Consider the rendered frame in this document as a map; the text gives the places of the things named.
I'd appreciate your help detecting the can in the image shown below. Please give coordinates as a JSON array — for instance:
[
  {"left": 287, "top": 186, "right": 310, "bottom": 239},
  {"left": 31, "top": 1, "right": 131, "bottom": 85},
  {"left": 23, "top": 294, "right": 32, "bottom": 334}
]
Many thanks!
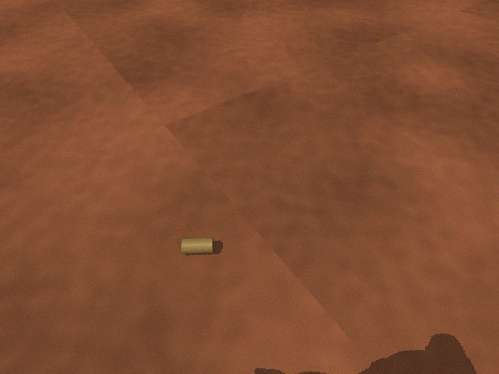
[{"left": 181, "top": 238, "right": 214, "bottom": 254}]

